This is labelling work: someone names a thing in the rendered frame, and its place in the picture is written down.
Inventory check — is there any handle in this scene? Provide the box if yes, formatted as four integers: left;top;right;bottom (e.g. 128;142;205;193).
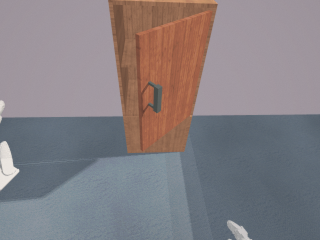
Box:
148;81;163;113

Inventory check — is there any robot right hand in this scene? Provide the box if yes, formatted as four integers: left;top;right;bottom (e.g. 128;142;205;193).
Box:
227;220;252;240

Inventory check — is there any robot left hand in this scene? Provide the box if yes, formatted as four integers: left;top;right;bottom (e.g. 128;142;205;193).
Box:
0;100;19;191

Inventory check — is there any cupboard door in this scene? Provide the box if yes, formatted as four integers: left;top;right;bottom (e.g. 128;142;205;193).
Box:
135;10;213;151

